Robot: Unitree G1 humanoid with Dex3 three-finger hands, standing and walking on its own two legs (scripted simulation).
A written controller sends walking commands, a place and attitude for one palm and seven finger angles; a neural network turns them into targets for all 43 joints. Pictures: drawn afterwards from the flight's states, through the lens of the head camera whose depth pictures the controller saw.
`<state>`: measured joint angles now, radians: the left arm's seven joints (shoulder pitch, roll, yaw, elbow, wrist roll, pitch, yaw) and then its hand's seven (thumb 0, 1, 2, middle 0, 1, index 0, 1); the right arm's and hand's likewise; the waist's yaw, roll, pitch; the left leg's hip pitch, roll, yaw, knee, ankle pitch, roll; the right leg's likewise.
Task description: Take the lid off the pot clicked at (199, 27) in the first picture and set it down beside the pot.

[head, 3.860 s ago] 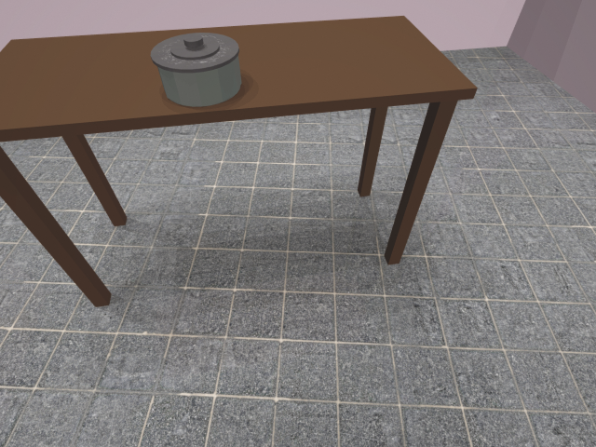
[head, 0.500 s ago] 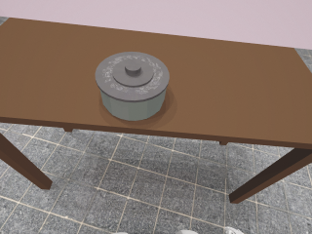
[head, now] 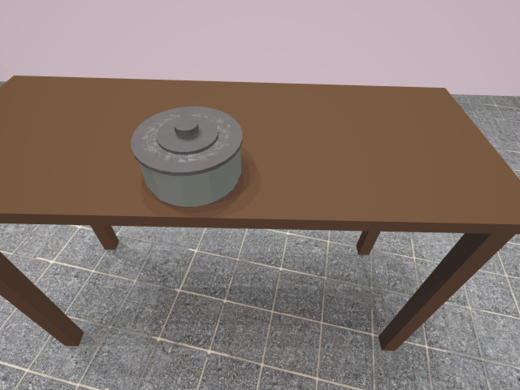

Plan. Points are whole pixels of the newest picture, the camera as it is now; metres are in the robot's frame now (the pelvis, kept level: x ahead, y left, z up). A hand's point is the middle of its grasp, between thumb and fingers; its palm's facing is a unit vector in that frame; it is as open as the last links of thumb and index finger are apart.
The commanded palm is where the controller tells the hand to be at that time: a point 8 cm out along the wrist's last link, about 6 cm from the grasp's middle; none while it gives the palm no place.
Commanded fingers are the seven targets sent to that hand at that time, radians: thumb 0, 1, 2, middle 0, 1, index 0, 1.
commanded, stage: come to a stop and stand still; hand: left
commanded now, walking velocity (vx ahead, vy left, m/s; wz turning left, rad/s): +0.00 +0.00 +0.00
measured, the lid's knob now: (186, 126) +0.52 +0.16 +0.14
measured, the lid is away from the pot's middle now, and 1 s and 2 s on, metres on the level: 0.00 0.00 0.00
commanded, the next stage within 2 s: look again from close up in 0.06 s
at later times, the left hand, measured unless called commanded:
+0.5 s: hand out of the picture +0.05 +0.21 -0.18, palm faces +0.02 -0.97 -0.24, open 7.4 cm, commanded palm none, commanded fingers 0.00 0.90 0.90 -0.20 -0.30 -0.20 -0.30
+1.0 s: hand out of the picture +0.05 +0.21 -0.18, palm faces +0.00 -0.98 -0.21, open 7.4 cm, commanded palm none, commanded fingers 0.00 0.90 0.90 -0.20 -0.30 -0.20 -0.30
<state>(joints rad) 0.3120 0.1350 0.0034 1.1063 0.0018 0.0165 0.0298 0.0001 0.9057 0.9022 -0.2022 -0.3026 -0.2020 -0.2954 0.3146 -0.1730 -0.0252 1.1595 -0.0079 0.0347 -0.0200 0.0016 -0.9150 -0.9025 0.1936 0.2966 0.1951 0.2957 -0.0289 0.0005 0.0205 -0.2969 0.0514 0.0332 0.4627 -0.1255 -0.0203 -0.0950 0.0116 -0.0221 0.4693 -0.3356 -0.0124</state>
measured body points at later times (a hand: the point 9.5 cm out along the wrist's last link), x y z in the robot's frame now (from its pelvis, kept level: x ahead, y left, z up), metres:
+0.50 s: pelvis +0.03 +0.03 -0.01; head +0.05 +0.03 +0.44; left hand +0.05 +0.26 -0.16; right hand +0.06 -0.21 -0.17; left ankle +0.08 +0.13 -0.74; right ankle -0.05 -0.11 -0.74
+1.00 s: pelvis +0.03 +0.02 -0.01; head +0.05 +0.04 +0.44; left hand +0.05 +0.26 -0.17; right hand +0.10 -0.22 -0.15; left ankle +0.08 +0.13 -0.74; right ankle -0.05 -0.11 -0.74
